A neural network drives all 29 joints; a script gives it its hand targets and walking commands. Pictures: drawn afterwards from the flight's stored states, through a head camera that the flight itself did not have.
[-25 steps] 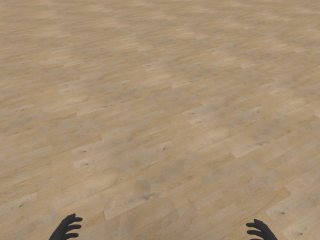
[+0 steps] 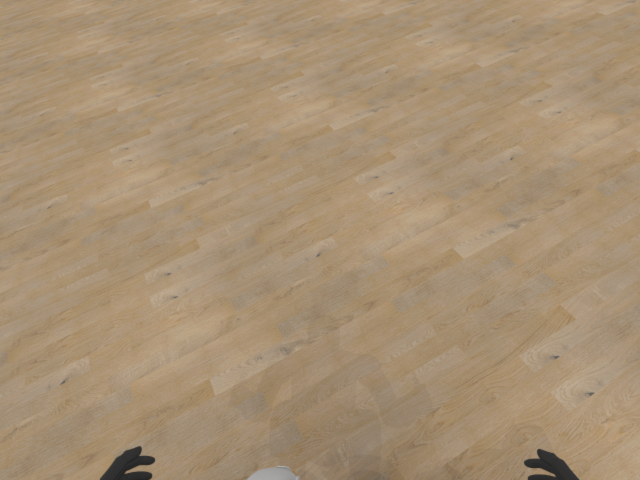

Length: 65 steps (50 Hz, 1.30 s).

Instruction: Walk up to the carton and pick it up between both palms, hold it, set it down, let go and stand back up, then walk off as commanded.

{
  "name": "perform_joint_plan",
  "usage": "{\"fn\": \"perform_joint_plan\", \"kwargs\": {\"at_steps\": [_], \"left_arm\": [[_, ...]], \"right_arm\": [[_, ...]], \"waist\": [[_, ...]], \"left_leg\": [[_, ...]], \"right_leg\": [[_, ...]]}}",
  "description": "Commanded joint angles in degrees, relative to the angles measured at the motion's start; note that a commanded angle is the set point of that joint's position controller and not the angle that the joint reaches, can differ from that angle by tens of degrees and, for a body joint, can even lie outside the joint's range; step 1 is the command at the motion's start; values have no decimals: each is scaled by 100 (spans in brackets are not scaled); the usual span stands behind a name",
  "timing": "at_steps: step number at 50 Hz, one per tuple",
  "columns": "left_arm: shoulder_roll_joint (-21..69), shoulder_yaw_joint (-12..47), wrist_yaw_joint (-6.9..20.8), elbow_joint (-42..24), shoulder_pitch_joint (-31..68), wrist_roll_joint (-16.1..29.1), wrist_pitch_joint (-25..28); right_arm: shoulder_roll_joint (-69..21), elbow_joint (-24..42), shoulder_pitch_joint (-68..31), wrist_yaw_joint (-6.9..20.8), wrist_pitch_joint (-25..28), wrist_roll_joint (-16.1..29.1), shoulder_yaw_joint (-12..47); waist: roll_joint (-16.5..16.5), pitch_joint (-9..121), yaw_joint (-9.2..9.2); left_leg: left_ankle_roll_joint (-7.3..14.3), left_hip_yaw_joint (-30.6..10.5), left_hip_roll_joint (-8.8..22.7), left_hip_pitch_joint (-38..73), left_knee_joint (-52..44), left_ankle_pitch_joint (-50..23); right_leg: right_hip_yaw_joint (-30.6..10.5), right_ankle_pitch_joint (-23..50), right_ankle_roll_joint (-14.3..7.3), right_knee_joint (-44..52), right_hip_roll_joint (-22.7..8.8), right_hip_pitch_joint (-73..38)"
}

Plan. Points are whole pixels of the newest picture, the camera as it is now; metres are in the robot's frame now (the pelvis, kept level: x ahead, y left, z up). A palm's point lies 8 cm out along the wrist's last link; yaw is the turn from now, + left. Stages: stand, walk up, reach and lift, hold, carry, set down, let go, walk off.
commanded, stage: walk up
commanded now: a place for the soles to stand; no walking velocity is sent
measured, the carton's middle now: out of the picture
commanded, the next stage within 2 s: none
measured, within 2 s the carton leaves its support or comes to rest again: neither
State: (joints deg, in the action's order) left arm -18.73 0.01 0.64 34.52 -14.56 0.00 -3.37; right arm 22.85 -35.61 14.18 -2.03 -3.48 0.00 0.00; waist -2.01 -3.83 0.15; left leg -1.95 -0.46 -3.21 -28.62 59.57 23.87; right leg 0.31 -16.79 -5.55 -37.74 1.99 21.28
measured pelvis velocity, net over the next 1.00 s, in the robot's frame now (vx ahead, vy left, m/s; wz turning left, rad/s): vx -0.21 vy -0.19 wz -0.07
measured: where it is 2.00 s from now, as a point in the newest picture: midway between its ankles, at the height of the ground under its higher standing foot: outside the picture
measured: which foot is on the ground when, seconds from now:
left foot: up 0.00-0.38, down 0.40-0.68, up 0.70-1.00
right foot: down 0.00-0.40, up 0.42-0.66, down 0.68-1.00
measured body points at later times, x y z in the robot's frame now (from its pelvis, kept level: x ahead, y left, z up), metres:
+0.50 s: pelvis -0.10 -0.08 -0.01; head -0.10 -0.09 +0.44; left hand +0.02 +0.21 -0.10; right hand -0.03 -0.38 -0.12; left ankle -0.11 +0.05 -0.73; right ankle -0.07 -0.12 -0.66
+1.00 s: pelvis -0.21 -0.19 +0.00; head -0.17 -0.22 +0.44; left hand -0.07 +0.09 -0.09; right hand -0.13 -0.50 -0.13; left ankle -0.23 -0.06 -0.65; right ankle -0.11 -0.26 -0.73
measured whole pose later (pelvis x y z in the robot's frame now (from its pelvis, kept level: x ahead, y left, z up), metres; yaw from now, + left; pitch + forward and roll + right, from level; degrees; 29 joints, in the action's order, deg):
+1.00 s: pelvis -0.21 -0.19 +0.00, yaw -4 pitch -2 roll +3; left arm -19.4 0.0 0.8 34.5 -14.7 -0.1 -5.3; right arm 24.3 -38.9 14.6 -2.3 -4.7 0.0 0.0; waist -1.6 -6.9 -0.2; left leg -0.9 -2.0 -4.8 -26.9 67.2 23.3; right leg -2.4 -8.8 -4.2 -34.5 3.8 23.7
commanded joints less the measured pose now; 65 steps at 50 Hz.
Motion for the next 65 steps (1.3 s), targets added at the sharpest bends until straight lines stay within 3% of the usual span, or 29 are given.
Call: {"fn": "perform_joint_plan", "kwargs": {"at_steps": [1,3,9,11,15,18,19,20,22,25,29,31,32,33,34,35,36,37,38,41,47,49,53,57,59,60,62,63,65], "left_arm": [[-1003,-417,-173,-576,89,-119,50],[-1204,-458,-206,-632,-3,-154,35],[-1243,-459,-208,-529,192,-202,38],[-1244,-491,-195,-645,241,-161,0],[-1268,-511,-136,-681,665,-114,-95],[-1439,-610,-93,-825,1184,-138,-177],[-1340,-608,-56,-713,956,-35,-213],[-1283,-617,-101,-524,-67,-129,-168],[-1558,-858,-74,-771,-90,-302,-192],[-1455,-687,64,-532,-16,-303,-129],[-1311,-446,57,-594,395,-191,5],[-1350,-399,52,-350,27,-138,67],[-1277,-377,46,-122,-608,-83,105],[-1495,-433,1,96,-788,-121,195],[-2061,-531,-35,35,-667,-122,222],[-2210,-553,-68,-278,-534,-173,151],[-2000,-596,-95,-371,-384,-149,83],[-1737,-586,-140,-398,-43,-142,61],[-1674,-524,-176,-544,323,-182,96],[-1454,-469,-164,-549,513,-215,54],[-1367,-544,-224,-591,279,-251,39],[-1359,-539,-225,-541,239,-217,14],[-1611,-563,-197,-587,713,-280,-71],[-1823,-614,-152,-500,938,-250,-92],[-1761,-638,-104,-585,1044,-209,-113],[-1634,-564,-79,-510,927,-182,-118],[-1475,-595,-99,-512,598,-23,-101],[-1578,-706,-136,-735,731,-116,-52],[-1633,-706,-91,-558,550,-242,-93]], "right_arm": [[969,-431,448,-161,106,46,-428],[1032,-525,609,-147,67,42,-432],[1010,-478,321,-124,91,1,-384],[1122,-536,613,-115,47,-53,-449],[1114,-613,1082,-90,23,-95,-464],[1248,-747,2152,-95,136,-9,-561],[1440,-717,1936,-153,147,-41,-672],[1472,-217,303,-193,130,-181,-543],[1502,392,-778,-348,383,-281,-617],[1344,288,-639,-279,565,-201,-547],[1512,179,316,-211,524,-248,-655],[1592,150,112,-171,411,-272,-690],[1627,195,-187,-141,337,-263,-681],[1185,73,50,-131,281,-196,-533],[516,57,329,-133,313,-151,-320],[789,72,-55,-236,240,-16,-429],[1005,99,-318,-272,185,-7,-482],[1054,115,-539,-221,179,42,-482],[973,-9,-206,-166,176,79,-534],[1143,-378,403,-75,164,77,-592],[1141,-417,233,12,80,80,-549],[1124,-406,379,55,44,67,-510],[1305,-299,567,116,-24,35,-545],[1296,-390,1155,173,-63,85,-543],[1302,-434,1274,179,29,11,-578],[1280,-532,1355,143,45,-5,-584],[1866,-81,588,102,95,-229,-645],[1827,145,-72,11,186,-329,-623],[1673,302,-536,-18,323,-258,-601]], "waist": [[769,907,-38],[637,1078,2],[522,901,30],[596,787,-55],[1029,511,-270],[1103,652,-888],[-483,387,-875],[-1186,15,8],[-385,-665,372],[353,-660,372],[-550,229,-228],[-779,911,-138],[-895,1024,207],[-164,953,201],[1918,1002,125],[2146,1073,327],[1761,730,437],[1235,347,383],[1348,318,52],[1043,721,-47],[849,756,116],[610,664,48],[1126,607,-121],[1788,407,-376],[1523,318,-496],[1213,238,-510],[-1208,-532,-388],[-517,-1129,-268],[46,-1144,-5]], "left_leg": [[-246,-827,-144,-876,507,-493],[-176,-773,-218,-551,250,-328],[-78,-522,-9,115,-253,-173],[110,-427,-67,666,-517,-219],[285,81,41,1482,-1446,-50],[1095,578,323,2755,-3490,-155],[1679,-1043,1315,2248,-4842,-127],[2178,-3462,2549,877,-4638,311],[2355,-3255,3008,-659,-4748,43],[1745,-2082,1868,90,-4153,-1097],[1571,-2073,1936,1904,-3142,-3886],[1126,-1429,1661,1680,-2542,-4016],[835,-1059,1410,1410,-1941,-3287],[549,-665,850,835,-1133,-1986],[234,-370,-339,-514,-199,1129],[87,-913,-438,-857,507,1618],[128,-1047,-312,-715,1136,1339],[85,-1126,-302,-773,1480,908],[87,-1036,-300,-778,1465,662],[-61,-841,-325,-504,1569,-2],[-32,-764,-236,-476,683,-105],[21,-703,-178,-155,469,4],[204,-415,186,823,-196,353],[477,-263,487,1816,-1289,107],[704,-127,400,2537,-2076,-55],[768,-388,505,2709,-2473,204],[1471,-3947,2371,414,-5134,3209],[1690,-4109,2612,-614,-5374,2972],[1436,-3203,1985,-989,-5012,2050]], "right_leg": [[-964,2969,1022,1809,-1063,-2198],[-1174,2682,1060,2081,-1230,-2132],[-1300,1507,326,2251,-1401,-1315],[-1356,189,907,2858,-1238,-744],[-1036,-538,1176,3223,-1023,-257],[-488,-149,2344,1970,-234,310],[114,-1063,2603,-633,574,614],[-519,-1639,1586,-2792,426,1111],[-1937,-1288,1009,-4830,232,830],[-1620,-615,683,-4495,199,1038],[-914,-1158,641,-1698,-350,1049],[-858,-976,510,-24,-435,-228],[-700,70,528,1118,-354,-935],[-787,850,610,1569,-392,-1459],[-2071,2206,465,1799,-1538,-1795],[-2972,1823,-389,1955,-2131,-1258],[-3121,629,-749,2260,-2133,-618],[-2798,311,-597,2338,-1857,-363],[-2423,945,-605,2144,-1706,-428],[-1551,781,-183,1990,-1214,-943],[-1990,-324,-41,2347,-1348,-1275],[-2107,-481,-423,2348,-1520,-939],[-2010,-1104,-784,2415,-1606,-57],[-1732,-1760,-327,2543,-1595,711],[-1451,-1960,-105,2137,-1338,1375],[-1191,-2042,58,1394,-1132,1642],[88,-1660,599,-2213,306,1928],[-833,-1442,583,-3069,356,1678],[-1111,-793,671,-3950,366,1263]]}}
